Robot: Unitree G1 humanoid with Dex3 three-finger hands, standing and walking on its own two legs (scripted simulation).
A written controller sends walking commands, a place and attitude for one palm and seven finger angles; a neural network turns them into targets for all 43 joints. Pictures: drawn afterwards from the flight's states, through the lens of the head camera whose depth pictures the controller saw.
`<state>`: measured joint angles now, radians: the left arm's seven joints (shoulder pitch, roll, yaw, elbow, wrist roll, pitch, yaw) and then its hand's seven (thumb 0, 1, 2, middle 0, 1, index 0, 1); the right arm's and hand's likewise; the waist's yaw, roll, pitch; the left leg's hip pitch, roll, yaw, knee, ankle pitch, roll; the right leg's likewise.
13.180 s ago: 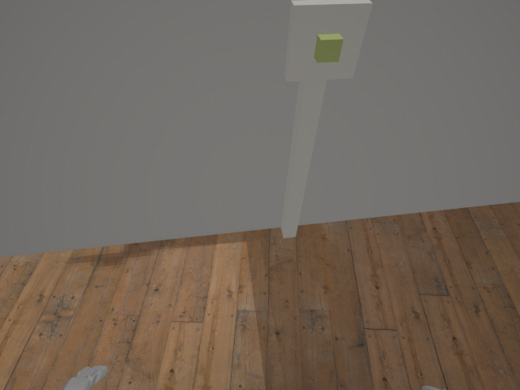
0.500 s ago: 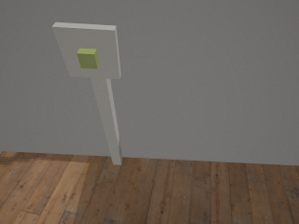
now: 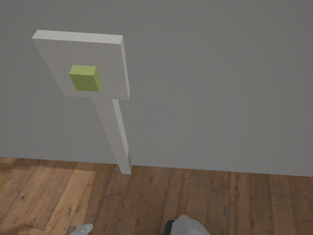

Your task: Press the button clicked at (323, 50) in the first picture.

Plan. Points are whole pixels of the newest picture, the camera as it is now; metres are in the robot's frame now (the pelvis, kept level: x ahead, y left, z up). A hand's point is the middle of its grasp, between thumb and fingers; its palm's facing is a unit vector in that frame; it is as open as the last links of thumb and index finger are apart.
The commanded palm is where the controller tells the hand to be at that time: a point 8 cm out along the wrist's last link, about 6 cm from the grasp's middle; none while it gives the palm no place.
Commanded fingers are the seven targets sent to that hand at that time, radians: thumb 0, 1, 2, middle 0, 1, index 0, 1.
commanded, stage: come to a stop and stand still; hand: left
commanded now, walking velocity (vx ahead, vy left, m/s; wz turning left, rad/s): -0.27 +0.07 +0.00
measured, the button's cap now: (86, 77) +0.44 +0.19 +0.13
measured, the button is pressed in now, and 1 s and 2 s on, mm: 0 0 0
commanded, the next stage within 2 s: look again from close up in 1.04 s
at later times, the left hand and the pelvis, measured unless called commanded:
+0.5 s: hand out of the picture +0.04 +0.23 -0.17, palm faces +0.06 -0.96 -0.27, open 7.3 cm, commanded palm none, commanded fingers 0.00 0.90 0.90 -0.20 -0.30 -0.20 -0.30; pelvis -0.01 +0.03 -0.01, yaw +1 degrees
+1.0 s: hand out of the picture -0.04 +0.24 -0.16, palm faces -0.03 -0.98 -0.21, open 7.3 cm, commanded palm none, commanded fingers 0.00 0.90 0.90 -0.20 -0.30 -0.20 -0.30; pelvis -0.07 +0.07 +0.00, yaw -2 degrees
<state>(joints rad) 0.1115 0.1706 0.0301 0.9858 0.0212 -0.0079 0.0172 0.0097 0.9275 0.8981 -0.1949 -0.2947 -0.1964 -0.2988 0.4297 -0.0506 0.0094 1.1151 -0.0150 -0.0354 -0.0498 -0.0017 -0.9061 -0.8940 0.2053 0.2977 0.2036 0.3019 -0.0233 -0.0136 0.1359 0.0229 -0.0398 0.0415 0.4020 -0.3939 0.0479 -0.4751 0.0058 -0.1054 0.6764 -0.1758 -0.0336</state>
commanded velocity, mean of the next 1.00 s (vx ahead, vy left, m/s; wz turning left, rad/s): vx -0.06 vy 0.03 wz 0.00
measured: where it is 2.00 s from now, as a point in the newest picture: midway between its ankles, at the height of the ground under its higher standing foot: outside the picture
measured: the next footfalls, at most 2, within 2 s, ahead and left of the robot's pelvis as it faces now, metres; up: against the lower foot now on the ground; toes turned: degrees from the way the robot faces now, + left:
right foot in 0.02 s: +0.13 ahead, -0.08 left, +0.00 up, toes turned -5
left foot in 0.48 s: +0.02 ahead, +0.13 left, +0.00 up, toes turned +2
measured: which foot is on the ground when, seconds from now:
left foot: down 0.00-0.04, up 0.06-0.46, down 0.48-1.00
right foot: up 0.00-0.00, down 0.02-0.52, up 0.54-0.70, down 0.72-1.00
